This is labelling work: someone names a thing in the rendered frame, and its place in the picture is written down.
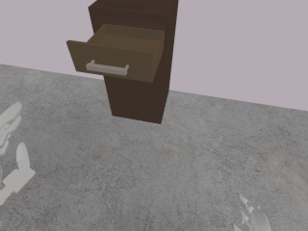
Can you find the robot right hand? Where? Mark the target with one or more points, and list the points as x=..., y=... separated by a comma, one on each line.
x=255, y=219

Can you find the drawer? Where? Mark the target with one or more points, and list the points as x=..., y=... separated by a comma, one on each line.
x=118, y=46

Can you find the handle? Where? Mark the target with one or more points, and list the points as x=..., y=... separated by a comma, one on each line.
x=107, y=68
x=124, y=5

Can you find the robot left hand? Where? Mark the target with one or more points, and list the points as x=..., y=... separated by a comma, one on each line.
x=18, y=178

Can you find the cabinet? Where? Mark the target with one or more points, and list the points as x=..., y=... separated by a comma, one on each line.
x=139, y=100

